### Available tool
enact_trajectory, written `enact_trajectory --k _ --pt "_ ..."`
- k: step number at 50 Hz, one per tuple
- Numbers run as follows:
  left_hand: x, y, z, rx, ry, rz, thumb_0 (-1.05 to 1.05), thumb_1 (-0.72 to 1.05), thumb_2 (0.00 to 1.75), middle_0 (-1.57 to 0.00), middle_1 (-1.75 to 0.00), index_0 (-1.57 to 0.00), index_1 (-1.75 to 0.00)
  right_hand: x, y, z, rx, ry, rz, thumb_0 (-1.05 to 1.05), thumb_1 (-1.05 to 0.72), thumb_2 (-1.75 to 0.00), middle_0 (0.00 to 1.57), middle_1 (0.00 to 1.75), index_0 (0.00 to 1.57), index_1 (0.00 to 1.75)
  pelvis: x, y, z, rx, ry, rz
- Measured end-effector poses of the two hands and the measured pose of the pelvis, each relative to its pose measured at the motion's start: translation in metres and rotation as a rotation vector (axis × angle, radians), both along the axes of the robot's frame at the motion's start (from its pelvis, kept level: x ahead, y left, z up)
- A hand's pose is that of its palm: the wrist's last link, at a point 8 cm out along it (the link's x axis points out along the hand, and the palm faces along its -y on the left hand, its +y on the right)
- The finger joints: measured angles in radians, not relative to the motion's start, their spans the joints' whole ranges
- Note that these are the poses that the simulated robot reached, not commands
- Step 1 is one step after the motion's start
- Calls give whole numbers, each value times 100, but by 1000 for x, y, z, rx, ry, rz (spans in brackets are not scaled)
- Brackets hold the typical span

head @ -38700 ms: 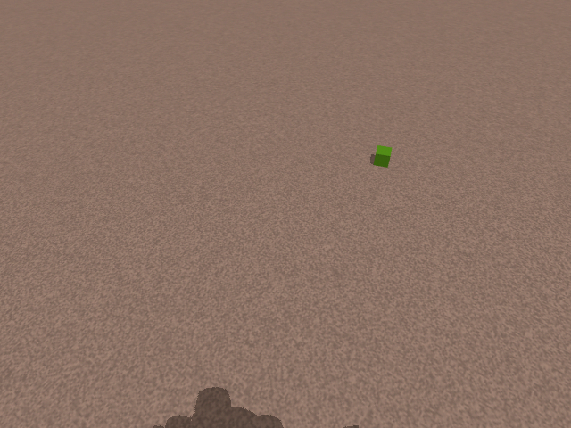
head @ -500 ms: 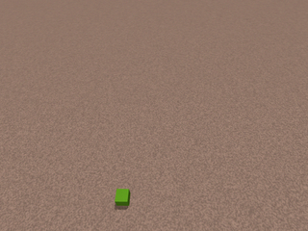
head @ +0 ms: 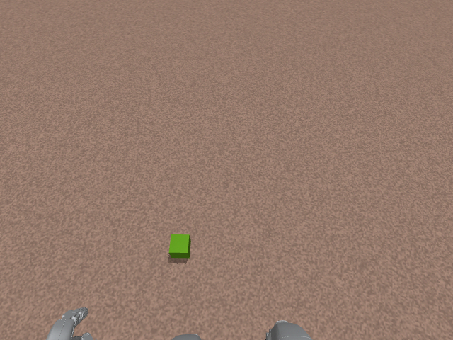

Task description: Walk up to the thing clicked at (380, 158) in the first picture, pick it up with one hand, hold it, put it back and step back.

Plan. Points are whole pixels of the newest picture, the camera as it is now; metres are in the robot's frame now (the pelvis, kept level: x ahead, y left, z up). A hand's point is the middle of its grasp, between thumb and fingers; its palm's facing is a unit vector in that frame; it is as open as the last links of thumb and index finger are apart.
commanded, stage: step back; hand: left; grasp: from above
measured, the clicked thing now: (180, 246) +0.50 +0.19 -0.72
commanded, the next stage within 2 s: none
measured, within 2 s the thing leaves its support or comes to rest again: neither
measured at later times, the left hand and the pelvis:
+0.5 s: hand out of the picture +0.06 +0.25 -0.13, palm faces -0.07 -0.91 -0.40, open 7.4 cm; pelvis -0.07 +0.00 +0.01, yaw -5 degrees
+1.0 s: hand out of the picture -0.10 +0.30 -0.15, palm faces -0.04 -0.93 -0.36, open 7.4 cm; pelvis -0.20 +0.03 +0.01, yaw -4 degrees
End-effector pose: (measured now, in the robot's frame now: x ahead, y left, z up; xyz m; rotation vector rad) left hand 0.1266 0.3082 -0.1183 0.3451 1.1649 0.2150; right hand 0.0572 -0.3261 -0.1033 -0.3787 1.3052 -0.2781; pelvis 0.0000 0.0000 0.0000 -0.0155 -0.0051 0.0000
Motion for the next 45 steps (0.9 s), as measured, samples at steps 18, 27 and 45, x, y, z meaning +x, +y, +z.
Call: enact_trajectory --k 18,27,45 --pt "-41 -11 7 23 13 -88 1 91 89 -20 -30 -20 -30 -26 23 -19 66 -138 -35 0 -90 -90 21 30 21 30 -43 4 -5 11 -40 -86" --pt "-76 -13 35 34 -39 -64 1 90 89 -21 -30 -20 -30 -49 21 -9 84 -130 -8 0 -90 -90 21 30 20 30 -75 2 11 46 -17 -73" --pt "-181 34 10 -31 -36 -6 1 91 89 -20 -30 -20 -30 -151 56 23 -5 -102 67 0 -90 -90 21 30 21 30 -167 37 11 -12 -37 -32"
